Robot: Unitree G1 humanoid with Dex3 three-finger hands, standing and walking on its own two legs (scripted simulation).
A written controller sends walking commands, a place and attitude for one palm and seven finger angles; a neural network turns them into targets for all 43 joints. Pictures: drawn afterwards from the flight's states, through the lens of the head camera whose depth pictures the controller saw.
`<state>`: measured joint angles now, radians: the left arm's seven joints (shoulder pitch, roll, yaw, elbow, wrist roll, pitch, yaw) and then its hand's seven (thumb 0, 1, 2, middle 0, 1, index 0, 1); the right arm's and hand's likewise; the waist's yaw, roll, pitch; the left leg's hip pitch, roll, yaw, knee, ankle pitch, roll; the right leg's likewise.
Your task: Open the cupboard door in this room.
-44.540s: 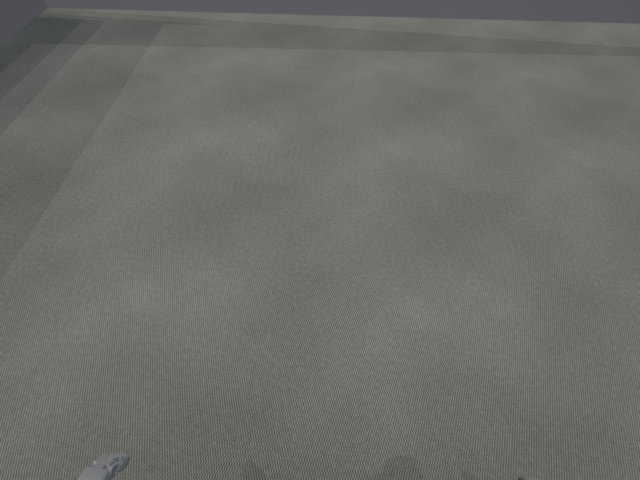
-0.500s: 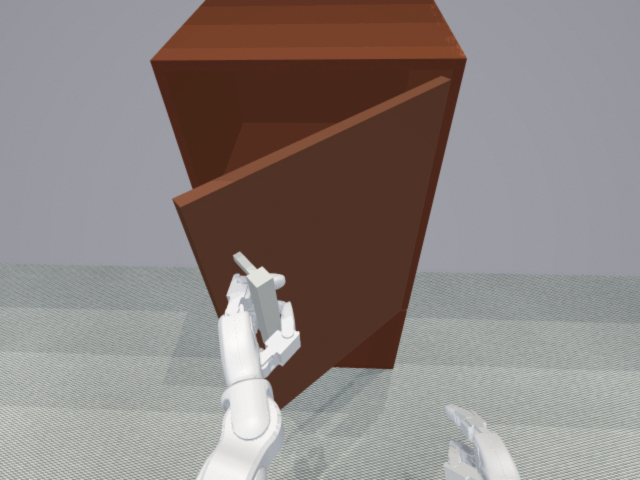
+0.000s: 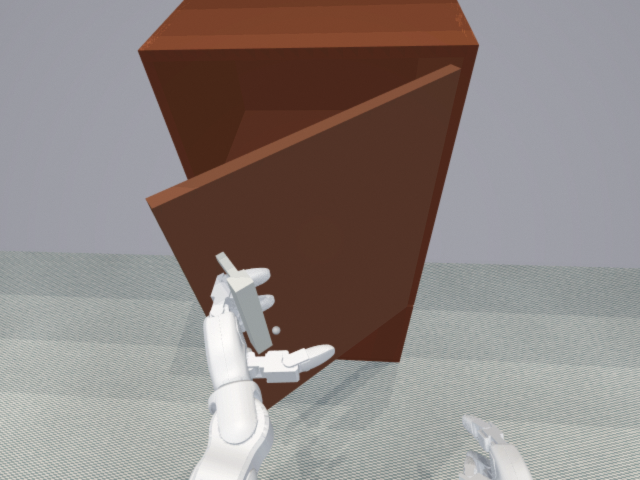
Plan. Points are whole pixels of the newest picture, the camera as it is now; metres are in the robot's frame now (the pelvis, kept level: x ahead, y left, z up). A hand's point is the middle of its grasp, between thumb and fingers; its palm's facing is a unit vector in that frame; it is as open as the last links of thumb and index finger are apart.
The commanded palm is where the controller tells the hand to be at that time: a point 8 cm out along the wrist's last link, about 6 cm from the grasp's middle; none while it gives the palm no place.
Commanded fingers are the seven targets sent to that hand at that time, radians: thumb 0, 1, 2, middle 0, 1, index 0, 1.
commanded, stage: open thumb and fingers to let go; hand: left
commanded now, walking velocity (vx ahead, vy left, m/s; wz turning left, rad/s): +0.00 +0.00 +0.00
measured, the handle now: (243, 304) +0.32 +0.11 +0.07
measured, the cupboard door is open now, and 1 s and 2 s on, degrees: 41 45 44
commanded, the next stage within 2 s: slide the hand sideways off the handle in 0.30 s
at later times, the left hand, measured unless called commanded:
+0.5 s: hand (271, 350) +0.26 +0.07 +0.06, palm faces +0.06 -1.00 -0.04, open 15.1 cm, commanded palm +0.23 +0.11 +0.06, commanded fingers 0.00 -0.50 0.30 -0.15 -0.30 -0.15 -0.30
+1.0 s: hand (256, 391) +0.21 +0.08 +0.06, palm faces -0.12 -0.99 +0.01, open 16.2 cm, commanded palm +0.20 +0.14 +0.06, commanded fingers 0.00 -0.50 0.30 -0.15 -0.30 -0.15 -0.30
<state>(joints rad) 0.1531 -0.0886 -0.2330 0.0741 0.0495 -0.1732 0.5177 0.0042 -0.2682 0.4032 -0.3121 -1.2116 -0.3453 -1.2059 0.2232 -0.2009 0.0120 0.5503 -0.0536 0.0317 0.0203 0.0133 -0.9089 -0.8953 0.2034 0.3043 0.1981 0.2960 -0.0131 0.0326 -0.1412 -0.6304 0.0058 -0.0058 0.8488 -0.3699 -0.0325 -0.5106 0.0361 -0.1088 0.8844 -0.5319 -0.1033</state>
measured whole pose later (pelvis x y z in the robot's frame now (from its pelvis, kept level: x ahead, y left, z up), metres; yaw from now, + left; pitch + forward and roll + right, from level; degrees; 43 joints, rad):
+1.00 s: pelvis -0.03 +0.05 -0.01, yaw -3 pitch +7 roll -1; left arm 0.26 0.04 -0.31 -0.02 0.00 -0.27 0.19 -0.01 -0.50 0.30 -0.18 -0.32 -0.18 -0.32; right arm 0.26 -0.21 0.04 0.44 -0.01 0.03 0.03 0.01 -0.91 -0.90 0.20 0.30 0.20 0.30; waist -0.02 0.04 -0.10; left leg -0.68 0.01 0.04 0.94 -0.38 0.03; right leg -0.56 0.03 -0.06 0.95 -0.51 -0.05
